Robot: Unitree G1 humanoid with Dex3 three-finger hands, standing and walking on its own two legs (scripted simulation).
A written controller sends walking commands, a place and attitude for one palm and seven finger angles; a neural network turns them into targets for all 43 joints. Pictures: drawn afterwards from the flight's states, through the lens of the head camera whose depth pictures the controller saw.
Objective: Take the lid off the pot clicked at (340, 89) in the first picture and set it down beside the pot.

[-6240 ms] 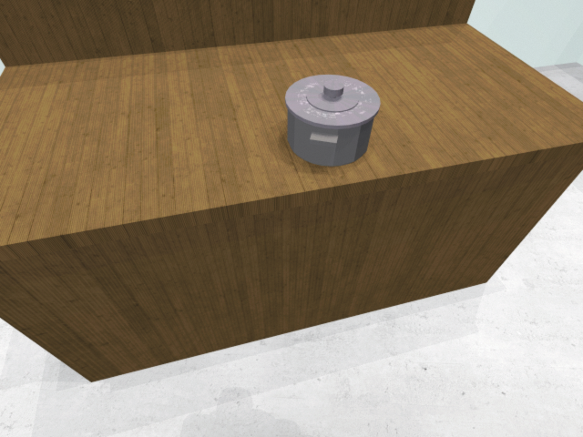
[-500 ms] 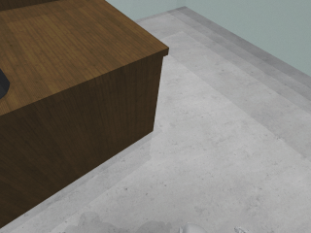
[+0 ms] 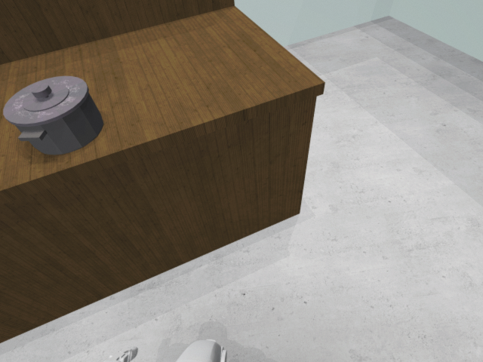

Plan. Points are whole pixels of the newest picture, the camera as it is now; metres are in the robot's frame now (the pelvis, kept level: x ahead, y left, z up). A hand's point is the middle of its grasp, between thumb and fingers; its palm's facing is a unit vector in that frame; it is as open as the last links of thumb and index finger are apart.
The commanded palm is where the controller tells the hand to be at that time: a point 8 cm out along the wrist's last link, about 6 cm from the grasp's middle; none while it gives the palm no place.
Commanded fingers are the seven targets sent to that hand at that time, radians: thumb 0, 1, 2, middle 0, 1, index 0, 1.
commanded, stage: turn to face it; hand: left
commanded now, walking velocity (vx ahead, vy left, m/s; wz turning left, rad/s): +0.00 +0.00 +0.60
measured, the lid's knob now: (41, 90) +0.68 +0.49 +0.10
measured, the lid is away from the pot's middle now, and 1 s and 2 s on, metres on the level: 0.00 0.00 0.00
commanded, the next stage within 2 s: take the last steps up to it in 0.66 s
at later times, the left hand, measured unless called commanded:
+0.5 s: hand out of the picture -0.02 +0.28 -0.18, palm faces +0.31 -0.91 -0.26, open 7.4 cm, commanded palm none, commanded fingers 0.00 0.90 0.90 -0.20 -0.30 -0.20 -0.30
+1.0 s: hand out of the picture +0.00 +0.20 -0.14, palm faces +0.41 -0.87 -0.26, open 7.3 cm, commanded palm none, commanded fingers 0.00 0.90 0.90 -0.20 -0.30 -0.20 -0.30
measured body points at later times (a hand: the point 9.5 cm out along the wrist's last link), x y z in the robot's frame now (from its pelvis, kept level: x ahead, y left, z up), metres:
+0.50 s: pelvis +0.00 +0.05 +0.00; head +0.02 +0.09 +0.44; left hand -0.03 +0.33 -0.16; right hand +0.18 -0.15 -0.12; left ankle +0.00 +0.13 -0.74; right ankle +0.02 -0.11 -0.66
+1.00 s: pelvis +0.03 +0.01 +0.01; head +0.06 -0.02 +0.45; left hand -0.02 +0.24 -0.12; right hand +0.14 -0.22 -0.16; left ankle -0.04 +0.16 -0.66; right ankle +0.04 -0.08 -0.74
